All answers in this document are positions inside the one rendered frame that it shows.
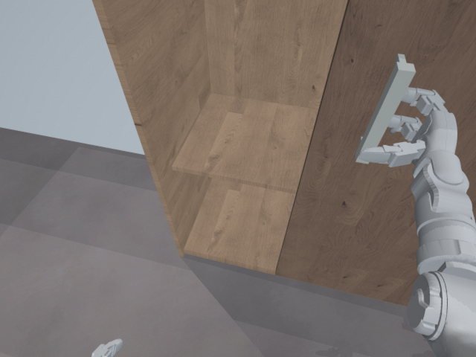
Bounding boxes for robot right forearm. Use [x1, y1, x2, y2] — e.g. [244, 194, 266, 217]
[411, 151, 476, 280]

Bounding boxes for wardrobe door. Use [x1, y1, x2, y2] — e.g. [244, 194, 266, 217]
[275, 0, 476, 306]

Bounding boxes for robot right hand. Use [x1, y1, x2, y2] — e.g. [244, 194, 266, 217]
[358, 87, 457, 167]

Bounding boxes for robot left hand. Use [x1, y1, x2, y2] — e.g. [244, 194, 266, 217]
[92, 339, 123, 357]

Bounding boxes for robot right upper arm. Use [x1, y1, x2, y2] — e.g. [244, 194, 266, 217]
[407, 271, 476, 357]

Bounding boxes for handle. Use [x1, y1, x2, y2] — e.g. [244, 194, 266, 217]
[356, 54, 416, 164]

